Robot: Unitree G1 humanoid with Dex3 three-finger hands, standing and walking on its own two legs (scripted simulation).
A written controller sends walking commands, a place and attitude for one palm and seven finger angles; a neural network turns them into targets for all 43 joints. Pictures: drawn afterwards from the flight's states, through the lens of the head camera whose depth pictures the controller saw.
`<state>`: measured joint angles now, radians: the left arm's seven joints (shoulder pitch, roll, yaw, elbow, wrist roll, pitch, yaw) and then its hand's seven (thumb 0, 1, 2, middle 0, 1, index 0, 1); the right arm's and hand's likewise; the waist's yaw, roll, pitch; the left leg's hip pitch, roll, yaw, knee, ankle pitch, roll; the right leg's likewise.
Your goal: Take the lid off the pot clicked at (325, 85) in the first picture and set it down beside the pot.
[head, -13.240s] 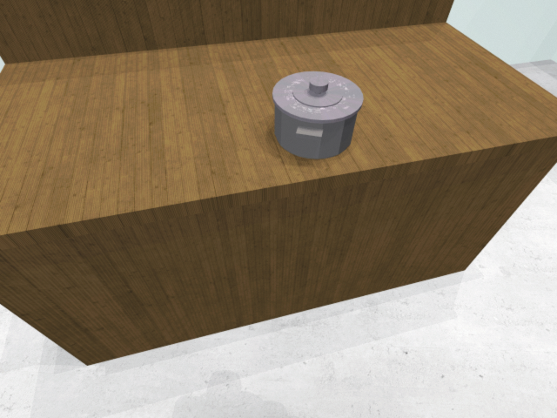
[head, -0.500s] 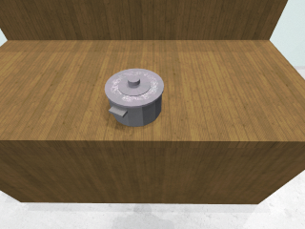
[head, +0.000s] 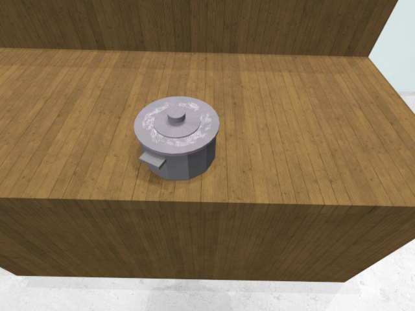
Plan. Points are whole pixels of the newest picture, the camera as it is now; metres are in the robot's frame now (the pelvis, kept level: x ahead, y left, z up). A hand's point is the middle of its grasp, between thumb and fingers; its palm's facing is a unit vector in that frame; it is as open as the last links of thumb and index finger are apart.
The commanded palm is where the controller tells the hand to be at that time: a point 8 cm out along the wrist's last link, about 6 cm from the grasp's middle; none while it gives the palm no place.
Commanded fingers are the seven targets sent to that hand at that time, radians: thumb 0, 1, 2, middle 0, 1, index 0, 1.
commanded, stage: look again from close up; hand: left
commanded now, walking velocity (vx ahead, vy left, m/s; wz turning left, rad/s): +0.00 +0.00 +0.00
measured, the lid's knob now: (176, 114) +0.49 +0.11 +0.11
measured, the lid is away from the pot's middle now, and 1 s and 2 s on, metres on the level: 0.00 0.00 0.00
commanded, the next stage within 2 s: lift the closed hand beside the body in 0.48 s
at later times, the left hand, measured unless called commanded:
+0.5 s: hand out of the picture +0.00 +0.17 -0.18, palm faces +0.03 -0.98 -0.18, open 7.3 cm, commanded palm none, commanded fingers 0.00 0.90 0.90 -0.20 -0.30 -0.20 -0.30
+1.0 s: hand out of the picture +0.11 +0.20 -0.03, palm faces +0.25 -0.94 -0.24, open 4.3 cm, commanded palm +0.07 +0.25 +0.00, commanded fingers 0.00 0.90 0.90 -1.17 -1.36 -1.17 -1.36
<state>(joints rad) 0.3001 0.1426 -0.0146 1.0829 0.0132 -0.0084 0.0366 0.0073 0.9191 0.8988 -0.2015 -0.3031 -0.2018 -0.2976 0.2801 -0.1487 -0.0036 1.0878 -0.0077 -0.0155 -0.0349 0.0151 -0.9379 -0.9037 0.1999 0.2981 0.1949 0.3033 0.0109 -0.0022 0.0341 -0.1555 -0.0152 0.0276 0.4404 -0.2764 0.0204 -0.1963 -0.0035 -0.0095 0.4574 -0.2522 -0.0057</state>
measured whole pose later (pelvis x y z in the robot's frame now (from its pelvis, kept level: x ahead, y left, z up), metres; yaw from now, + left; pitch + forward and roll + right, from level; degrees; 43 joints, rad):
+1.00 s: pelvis -0.02 -0.01 +0.00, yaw +2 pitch -3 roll +0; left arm 0.57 0.19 0.05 0.03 -0.01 -0.06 0.07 0.01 0.91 0.90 -0.76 -0.91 -0.76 -0.90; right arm 0.12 -0.22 -0.02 0.54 0.02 -0.19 -0.04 0.01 -0.92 -0.90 0.20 0.30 0.19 0.30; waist 0.05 0.00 0.00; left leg -0.17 -0.01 -0.01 0.51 -0.28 0.01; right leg -0.19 0.00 -0.05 0.50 -0.26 -0.01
